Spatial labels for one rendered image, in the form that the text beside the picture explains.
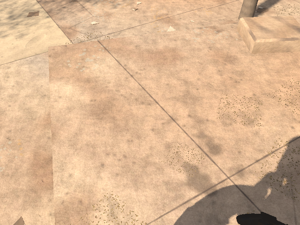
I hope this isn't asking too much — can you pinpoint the right robot hand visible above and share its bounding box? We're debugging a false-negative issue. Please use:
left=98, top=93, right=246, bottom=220
left=236, top=212, right=288, bottom=225

